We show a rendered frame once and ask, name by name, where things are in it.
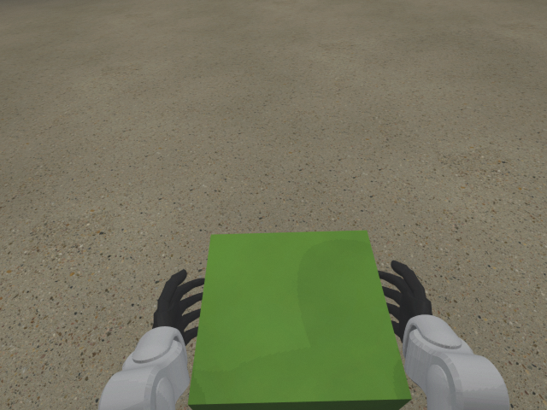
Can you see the carton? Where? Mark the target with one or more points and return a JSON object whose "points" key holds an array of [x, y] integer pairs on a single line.
{"points": [[295, 321]]}

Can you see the left robot forearm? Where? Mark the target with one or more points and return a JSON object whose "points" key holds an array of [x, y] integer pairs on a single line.
{"points": [[154, 375]]}

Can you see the left robot hand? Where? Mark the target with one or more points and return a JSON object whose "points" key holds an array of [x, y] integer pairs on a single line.
{"points": [[170, 307]]}

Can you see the right robot forearm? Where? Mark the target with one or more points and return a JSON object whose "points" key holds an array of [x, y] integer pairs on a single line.
{"points": [[447, 370]]}

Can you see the right robot hand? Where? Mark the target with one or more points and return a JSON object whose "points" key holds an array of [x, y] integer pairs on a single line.
{"points": [[412, 300]]}

